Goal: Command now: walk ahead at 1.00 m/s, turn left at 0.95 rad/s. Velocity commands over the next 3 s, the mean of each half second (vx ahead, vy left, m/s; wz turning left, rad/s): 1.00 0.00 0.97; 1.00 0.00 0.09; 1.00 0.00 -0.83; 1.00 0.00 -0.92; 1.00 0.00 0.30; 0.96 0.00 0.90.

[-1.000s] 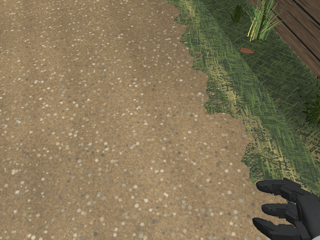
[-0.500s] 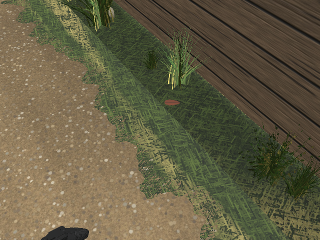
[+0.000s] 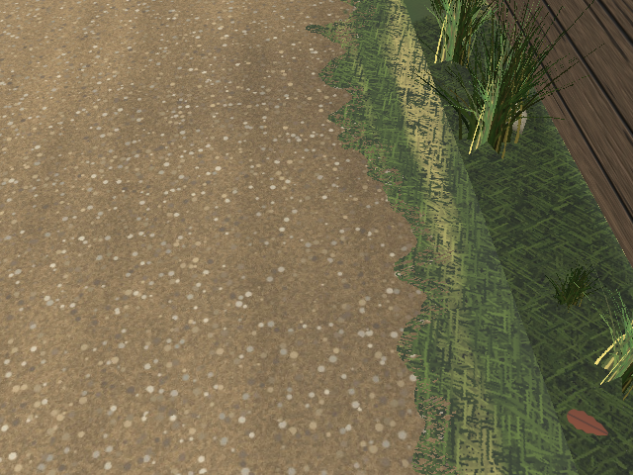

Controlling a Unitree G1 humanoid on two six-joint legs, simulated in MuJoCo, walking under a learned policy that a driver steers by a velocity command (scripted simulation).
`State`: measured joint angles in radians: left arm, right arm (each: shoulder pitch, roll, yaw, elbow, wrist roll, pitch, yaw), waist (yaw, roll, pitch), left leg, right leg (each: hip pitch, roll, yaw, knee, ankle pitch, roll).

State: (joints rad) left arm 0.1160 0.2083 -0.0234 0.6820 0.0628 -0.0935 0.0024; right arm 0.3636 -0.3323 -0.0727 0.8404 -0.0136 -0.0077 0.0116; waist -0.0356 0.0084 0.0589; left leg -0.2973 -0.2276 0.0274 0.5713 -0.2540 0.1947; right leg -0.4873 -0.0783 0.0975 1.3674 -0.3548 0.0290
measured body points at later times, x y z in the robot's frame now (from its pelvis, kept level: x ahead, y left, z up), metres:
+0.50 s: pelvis +0.44 -0.04 +0.02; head +0.46 -0.04 +0.47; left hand +0.31 +0.24 -0.09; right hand +0.75 -0.20 -0.05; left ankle +0.43 +0.07 -0.62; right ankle +0.44 -0.18 -0.72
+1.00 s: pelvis +0.83 +0.20 +0.01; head +0.85 +0.21 +0.46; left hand +0.81 +0.50 -0.10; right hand +0.96 -0.06 -0.12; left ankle +0.70 +0.18 -0.72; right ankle +1.03 +0.14 -0.64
